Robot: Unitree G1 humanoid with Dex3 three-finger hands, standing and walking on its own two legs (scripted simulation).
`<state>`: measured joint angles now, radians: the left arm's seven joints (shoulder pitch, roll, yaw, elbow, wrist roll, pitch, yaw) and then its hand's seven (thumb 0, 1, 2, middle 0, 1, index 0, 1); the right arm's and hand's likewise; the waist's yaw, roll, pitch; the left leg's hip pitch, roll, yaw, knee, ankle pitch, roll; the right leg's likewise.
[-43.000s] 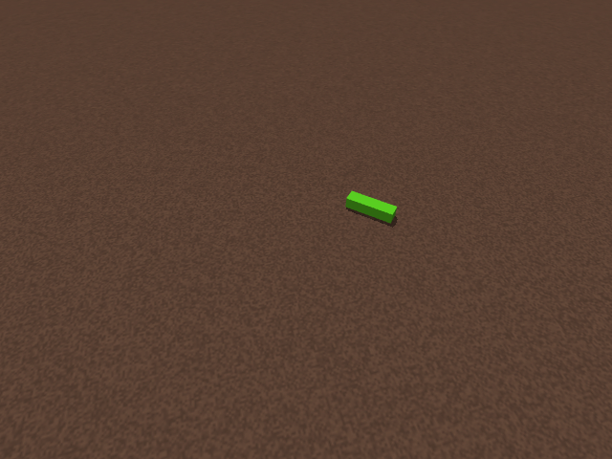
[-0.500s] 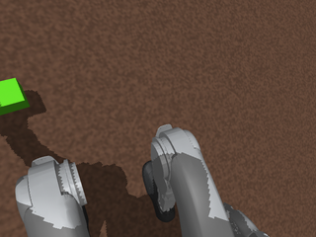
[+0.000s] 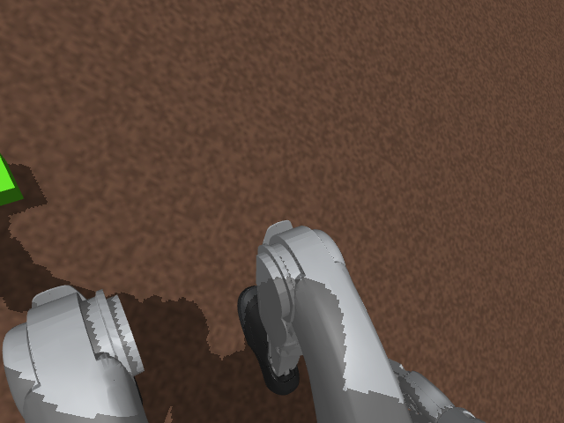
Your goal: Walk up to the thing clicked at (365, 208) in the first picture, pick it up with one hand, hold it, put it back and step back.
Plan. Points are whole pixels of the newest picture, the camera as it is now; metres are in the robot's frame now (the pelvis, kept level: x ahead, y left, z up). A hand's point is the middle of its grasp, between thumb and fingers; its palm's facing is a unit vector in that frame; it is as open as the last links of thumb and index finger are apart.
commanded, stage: rest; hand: left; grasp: from above
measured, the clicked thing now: out of the picture +0.44 +0.35 -0.27
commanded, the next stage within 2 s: open in 0.22 s
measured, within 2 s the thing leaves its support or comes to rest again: rests again in 0.02 s
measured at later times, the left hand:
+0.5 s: hand out of the picture +0.43 +0.34 -0.24, palm faces -0.43 -0.18 -0.88, open 9.2 cm
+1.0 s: hand out of the picture +0.43 +0.35 -0.24, palm faces -0.43 -0.19 -0.88, open 13.5 cm
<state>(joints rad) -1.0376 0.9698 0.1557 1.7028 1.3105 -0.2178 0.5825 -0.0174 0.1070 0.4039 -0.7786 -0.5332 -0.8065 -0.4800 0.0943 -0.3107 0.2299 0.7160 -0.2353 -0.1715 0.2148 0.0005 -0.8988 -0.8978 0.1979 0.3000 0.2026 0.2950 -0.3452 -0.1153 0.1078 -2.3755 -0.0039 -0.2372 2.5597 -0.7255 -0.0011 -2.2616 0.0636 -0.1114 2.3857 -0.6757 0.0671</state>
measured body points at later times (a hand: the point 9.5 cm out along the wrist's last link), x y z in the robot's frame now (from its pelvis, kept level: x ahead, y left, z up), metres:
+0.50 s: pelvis +0.00 +0.00 +0.00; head +0.27 +0.13 +0.33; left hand +0.45 +0.35 -0.19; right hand +0.06 -0.26 -0.06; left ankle +0.06 +0.12 -0.27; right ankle +0.11 -0.13 -0.27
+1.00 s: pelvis -0.01 +0.00 +0.00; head +0.26 +0.13 +0.33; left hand +0.45 +0.35 -0.19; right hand +0.06 -0.26 -0.05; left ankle +0.06 +0.12 -0.27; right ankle +0.11 -0.13 -0.27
